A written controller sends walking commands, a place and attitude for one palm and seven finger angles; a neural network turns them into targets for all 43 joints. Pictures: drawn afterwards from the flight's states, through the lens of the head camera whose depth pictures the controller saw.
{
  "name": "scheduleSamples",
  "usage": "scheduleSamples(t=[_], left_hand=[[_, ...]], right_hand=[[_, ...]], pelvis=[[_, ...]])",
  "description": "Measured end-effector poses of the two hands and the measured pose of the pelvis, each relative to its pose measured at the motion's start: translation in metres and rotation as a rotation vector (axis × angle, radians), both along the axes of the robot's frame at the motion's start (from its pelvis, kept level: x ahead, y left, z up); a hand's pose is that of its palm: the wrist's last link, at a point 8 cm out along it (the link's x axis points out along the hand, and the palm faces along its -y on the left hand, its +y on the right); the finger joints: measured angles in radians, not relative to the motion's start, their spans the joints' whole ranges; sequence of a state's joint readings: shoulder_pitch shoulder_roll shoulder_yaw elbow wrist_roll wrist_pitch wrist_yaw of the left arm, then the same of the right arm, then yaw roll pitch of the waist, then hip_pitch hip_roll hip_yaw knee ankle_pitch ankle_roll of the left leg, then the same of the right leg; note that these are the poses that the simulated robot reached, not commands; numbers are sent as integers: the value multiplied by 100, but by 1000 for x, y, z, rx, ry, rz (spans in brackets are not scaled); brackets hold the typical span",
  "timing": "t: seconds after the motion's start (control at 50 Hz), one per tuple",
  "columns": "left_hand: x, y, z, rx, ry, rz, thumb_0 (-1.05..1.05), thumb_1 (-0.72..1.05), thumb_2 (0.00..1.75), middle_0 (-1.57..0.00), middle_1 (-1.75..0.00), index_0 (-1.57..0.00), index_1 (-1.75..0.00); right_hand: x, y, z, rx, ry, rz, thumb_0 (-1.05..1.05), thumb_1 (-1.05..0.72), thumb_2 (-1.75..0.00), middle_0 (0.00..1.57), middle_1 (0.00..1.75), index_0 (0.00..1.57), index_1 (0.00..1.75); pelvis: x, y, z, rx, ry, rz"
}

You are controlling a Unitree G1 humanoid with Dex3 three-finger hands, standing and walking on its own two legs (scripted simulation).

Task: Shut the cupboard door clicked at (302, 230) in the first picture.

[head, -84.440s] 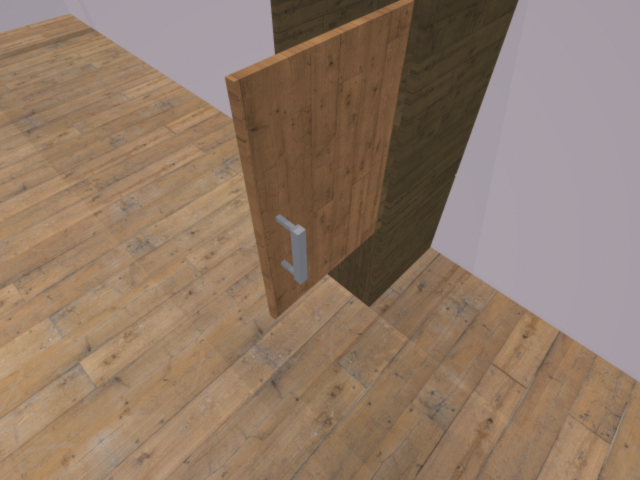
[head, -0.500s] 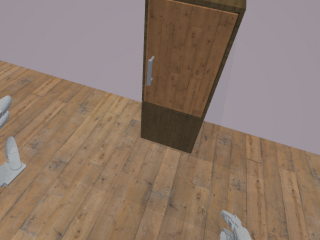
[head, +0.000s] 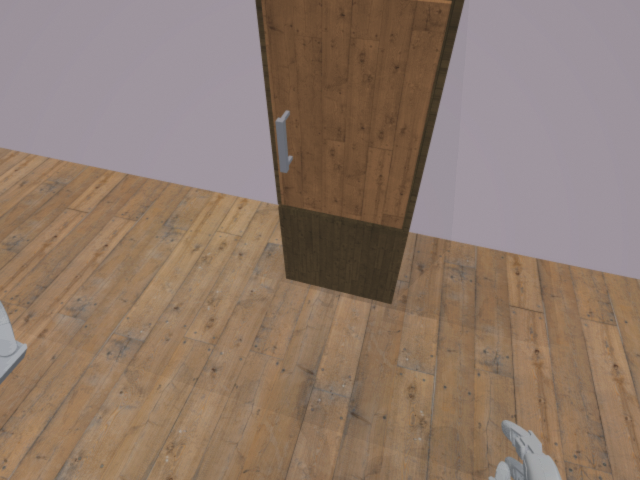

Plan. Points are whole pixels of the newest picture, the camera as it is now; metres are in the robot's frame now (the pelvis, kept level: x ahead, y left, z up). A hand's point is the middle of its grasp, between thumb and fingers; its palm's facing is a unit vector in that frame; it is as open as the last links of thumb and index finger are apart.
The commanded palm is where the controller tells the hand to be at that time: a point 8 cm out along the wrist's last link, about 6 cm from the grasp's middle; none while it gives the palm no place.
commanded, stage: let the arm hang, fingers relaxed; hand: left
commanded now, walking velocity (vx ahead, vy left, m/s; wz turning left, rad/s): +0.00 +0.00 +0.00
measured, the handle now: (285, 142) +0.91 +0.14 -0.09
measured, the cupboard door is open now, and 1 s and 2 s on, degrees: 0 0 0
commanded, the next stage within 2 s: look to check the result in 1.10 s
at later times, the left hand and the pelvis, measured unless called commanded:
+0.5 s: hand out of the picture -0.04 +0.22 -0.17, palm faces +0.04 -0.97 -0.24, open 7.1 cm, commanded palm none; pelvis -0.03 +0.02 +0.01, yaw +1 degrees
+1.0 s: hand out of the picture +0.00 +0.19 -0.16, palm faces +0.02 -0.98 -0.20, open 7.3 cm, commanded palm none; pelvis -0.02 +0.02 +0.01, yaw +0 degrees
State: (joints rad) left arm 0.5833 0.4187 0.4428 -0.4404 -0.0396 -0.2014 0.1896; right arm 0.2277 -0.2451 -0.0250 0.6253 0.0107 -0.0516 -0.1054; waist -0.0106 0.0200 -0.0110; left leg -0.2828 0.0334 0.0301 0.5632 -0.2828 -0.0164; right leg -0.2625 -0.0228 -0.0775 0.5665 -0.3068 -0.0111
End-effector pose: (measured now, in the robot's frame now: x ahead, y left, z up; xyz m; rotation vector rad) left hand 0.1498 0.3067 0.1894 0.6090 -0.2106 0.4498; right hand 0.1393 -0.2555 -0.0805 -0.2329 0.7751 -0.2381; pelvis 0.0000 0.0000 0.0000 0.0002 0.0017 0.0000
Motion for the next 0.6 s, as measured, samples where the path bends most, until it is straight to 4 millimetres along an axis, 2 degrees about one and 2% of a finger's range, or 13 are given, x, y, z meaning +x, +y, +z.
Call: scheduleSamples(t=[0.02, 0.04, 0.08, 0.12, 0.16, 0.2, 0.26, 0.3, 0.34, 0.44, 0.52, 0.6], left_hand=[[2, 3, -10, -17, 24, 3, 1, 89, 90, -22, -31, -21, -30], [7, 6, -29, -56, 96, 5, 1, 89, 90, -21, -31, -21, -30], [15, 9, -87, -176, 319, 25, 0, 90, 90, -21, -30, -20, -30], [11, 1, -154, -302, 579, 42, 0, 90, 90, -20, -30, -20, -30], [-8, -18, -217, -408, 827, 39, 1, 91, 90, -20, -30, -19, -30], [-36, -43, -267, -505, 1035, 25, 1, 91, 90, -20, -30, -19, -30], [-89, -81, -317, -645, 1273, 12, 1, 91, 90, -20, -30, -19, -30], [-106, -77, -325, -721, 1261, 97, -3, 98, 90, -21, -30, -20, -30], [-122, -68, -328, -724, 1291, 130, -5, 102, 90, -21, -30, -21, -30], [-168, -47, -326, -695, 1421, 215, -4, 99, 90, -21, -30, -20, -30], [-198, -35, -320, -671, 1508, 281, -2, 95, 90, -21, -30, -20, -30], [-213, -30, -316, -659, 1552, 319, 0, 93, 90, -20, -30, -20, -30]], right_hand=[[2, 4, -2, 13, -5, 30, 1, -91, -90, 19, 30, 20, 30], [4, 8, -7, 29, 3, 68, 1, -91, -90, 19, 30, 20, 30], [6, 15, -19, 57, 38, 124, 1, -90, -90, 19, 30, 20, 30], [4, 22, -30, 81, 74, 144, 1, -90, -90, 19, 30, 20, 30], [-5, 29, -36, 99, 111, 143, 1, -90, -90, 20, 30, 20, 30], [-22, 35, -39, 107, 161, 132, 1, -90, -90, 20, 30, 20, 30], [-57, 41, -43, 103, 268, 103, 1, -90, -90, 20, 30, 20, 30], [-84, 43, -45, 96, 362, 88, 0, -90, -90, 20, 30, 20, 30], [-111, 42, -46, 88, 452, 64, 0, -91, -90, 20, 30, 20, 30], [-162, 35, -48, 86, 590, -11, 0, -92, -90, 20, 30, 20, 30], [-187, 34, -50, 101, 643, -50, 0, -92, -90, 20, 30, 20, 30], [-199, 38, -53, 121, 668, -67, 0, -91, -90, 20, 30, 20, 30]], pelvis=[[-1, 2, 0, -3, 7, 6], [-3, 4, -1, -5, 13, 11], [-8, 9, -3, -4, 21, 14], [-14, 13, -5, 0, 22, 13], [-18, 15, -6, 7, 16, 12], [-22, 15, -7, 13, 5, 11], [-26, 16, -6, 12, -10, 9], [-29, 15, -3, 2, -12, 17], [-31, 14, 0, -5, -10, 23], [-32, 17, 5, -10, -9, 19], [-32, 19, 7, -7, -12, 12], [-31, 21, 8, -5, -18, 3]])
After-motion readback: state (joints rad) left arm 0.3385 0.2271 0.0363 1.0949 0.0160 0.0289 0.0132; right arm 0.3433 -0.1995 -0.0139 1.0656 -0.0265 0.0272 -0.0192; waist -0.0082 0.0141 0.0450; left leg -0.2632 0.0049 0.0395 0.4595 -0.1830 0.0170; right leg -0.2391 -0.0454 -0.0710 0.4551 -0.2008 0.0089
